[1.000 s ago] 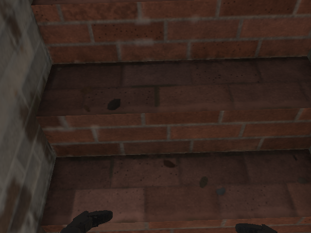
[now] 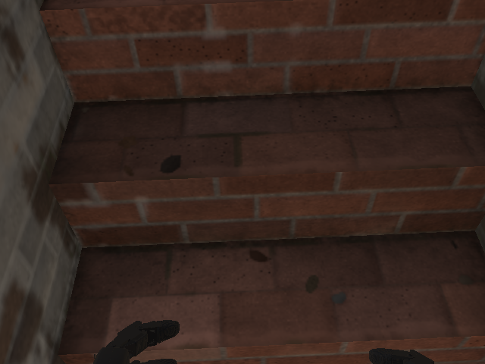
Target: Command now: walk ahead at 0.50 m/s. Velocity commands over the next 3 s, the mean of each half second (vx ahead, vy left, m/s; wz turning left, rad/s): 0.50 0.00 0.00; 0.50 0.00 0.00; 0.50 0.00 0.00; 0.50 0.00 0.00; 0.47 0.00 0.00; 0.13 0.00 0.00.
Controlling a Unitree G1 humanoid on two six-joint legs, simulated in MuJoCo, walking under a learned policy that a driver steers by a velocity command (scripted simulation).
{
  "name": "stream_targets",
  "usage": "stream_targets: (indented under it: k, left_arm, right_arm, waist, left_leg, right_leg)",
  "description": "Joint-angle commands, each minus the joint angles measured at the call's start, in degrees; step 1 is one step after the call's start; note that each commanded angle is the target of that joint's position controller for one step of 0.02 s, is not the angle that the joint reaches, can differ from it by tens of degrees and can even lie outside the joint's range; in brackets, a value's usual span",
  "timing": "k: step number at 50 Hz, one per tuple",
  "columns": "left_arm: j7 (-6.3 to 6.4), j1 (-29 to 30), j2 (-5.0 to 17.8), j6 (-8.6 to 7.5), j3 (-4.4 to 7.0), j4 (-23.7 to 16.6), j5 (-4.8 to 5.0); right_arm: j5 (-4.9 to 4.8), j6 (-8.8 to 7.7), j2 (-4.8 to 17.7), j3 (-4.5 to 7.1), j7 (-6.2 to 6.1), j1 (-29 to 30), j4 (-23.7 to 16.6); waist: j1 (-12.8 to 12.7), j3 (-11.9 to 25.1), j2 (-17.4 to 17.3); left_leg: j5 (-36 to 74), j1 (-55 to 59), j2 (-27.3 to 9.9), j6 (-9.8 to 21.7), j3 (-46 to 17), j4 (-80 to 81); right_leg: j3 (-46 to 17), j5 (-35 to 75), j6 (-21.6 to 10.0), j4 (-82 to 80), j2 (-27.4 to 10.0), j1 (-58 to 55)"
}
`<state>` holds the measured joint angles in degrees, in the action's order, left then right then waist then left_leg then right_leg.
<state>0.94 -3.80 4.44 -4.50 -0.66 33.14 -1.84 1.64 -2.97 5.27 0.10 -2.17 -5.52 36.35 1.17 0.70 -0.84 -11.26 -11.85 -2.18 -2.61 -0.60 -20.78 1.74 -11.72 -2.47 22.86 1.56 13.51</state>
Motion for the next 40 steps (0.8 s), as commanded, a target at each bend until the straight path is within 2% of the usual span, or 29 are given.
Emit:
stream_targets:
  k: [1, 40]
  left_arm:
    - [0.07, 4.8, 2.9, -1.12, 0.75, -5.6, 0.02]
    - [0.0, 4.9, 3.0, -1.08, 0.8, -5.7, 0.06]
  right_arm:
    - [0.0, -1.03, 2.3, 0.49, -0.08, 3.9, -5.2]
    - [0.06, -1.08, 2.4, 0.45, -0.06, 3.9, -5.3]
  waist:
    - [0.0, 7.2, 1.2]
    - [0.0, 7.3, 1.1]
  left_leg:
    - [7.3, 0.7, -5.2, 2.8, -4.2, 1.9]
    - [7.5, 0.8, -5.2, 2.8, -4.1, 1.6]
  right_leg:
    - [-8.0, 11.6, -0.1, -3.1, -8.6, -4.9]
    - [-8.1, 11.5, 0.0, -2.7, -8.4, -4.6]
